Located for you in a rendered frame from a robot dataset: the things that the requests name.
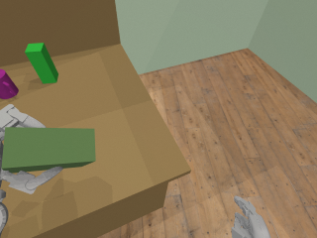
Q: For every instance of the sponge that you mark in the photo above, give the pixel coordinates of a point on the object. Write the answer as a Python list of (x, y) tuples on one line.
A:
[(32, 149)]

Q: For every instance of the robot right hand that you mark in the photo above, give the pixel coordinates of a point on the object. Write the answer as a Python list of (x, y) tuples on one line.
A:
[(253, 227)]

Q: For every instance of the robot left hand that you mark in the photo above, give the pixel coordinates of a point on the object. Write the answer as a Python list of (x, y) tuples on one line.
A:
[(11, 117)]

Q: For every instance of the table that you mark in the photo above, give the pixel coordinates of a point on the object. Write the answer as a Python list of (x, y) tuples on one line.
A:
[(97, 88)]

